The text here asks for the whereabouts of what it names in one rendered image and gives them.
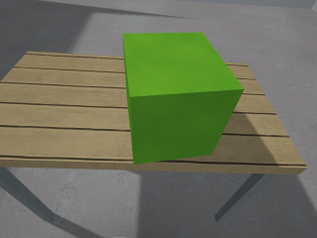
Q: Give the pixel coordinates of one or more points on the carton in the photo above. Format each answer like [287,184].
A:
[180,95]

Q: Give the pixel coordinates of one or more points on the table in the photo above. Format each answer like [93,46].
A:
[70,111]

